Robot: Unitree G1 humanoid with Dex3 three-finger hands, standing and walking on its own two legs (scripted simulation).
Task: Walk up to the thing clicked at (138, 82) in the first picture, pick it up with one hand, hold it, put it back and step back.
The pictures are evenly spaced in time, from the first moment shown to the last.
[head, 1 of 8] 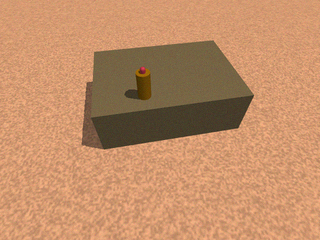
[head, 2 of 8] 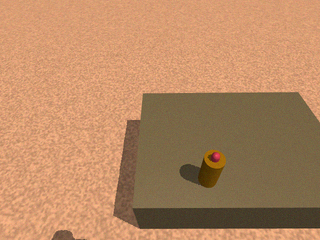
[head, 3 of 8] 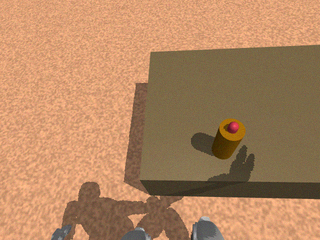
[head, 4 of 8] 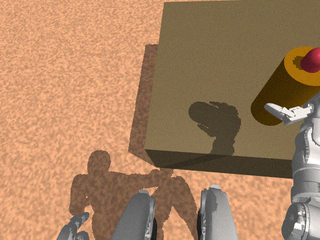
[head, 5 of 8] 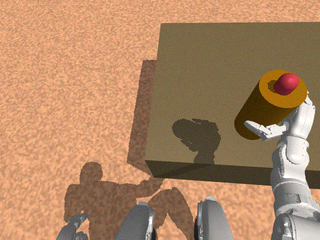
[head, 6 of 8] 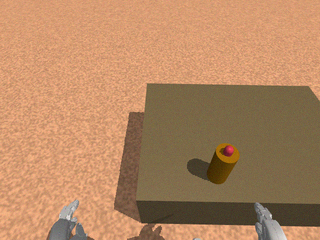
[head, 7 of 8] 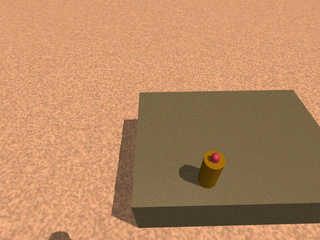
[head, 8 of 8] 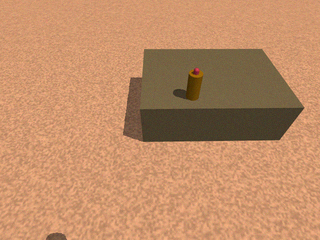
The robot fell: no
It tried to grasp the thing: yes
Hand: right
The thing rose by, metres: 0.35
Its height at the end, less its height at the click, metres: +0.00
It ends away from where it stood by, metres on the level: 0.01
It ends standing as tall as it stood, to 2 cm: yes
